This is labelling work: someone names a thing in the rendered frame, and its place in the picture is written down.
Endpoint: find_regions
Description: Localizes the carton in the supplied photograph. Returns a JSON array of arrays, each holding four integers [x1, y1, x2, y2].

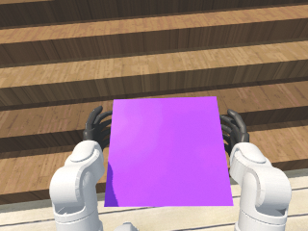
[[104, 96, 234, 207]]

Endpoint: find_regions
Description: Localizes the robot right hand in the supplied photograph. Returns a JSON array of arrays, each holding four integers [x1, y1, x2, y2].
[[219, 109, 249, 157]]

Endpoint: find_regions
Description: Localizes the right robot forearm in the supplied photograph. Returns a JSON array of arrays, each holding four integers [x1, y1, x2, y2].
[[229, 142, 292, 231]]

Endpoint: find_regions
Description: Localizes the left robot forearm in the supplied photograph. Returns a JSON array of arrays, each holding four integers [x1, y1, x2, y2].
[[49, 141, 105, 231]]

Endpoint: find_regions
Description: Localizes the robot left hand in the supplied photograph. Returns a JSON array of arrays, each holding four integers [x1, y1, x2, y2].
[[83, 105, 113, 152]]

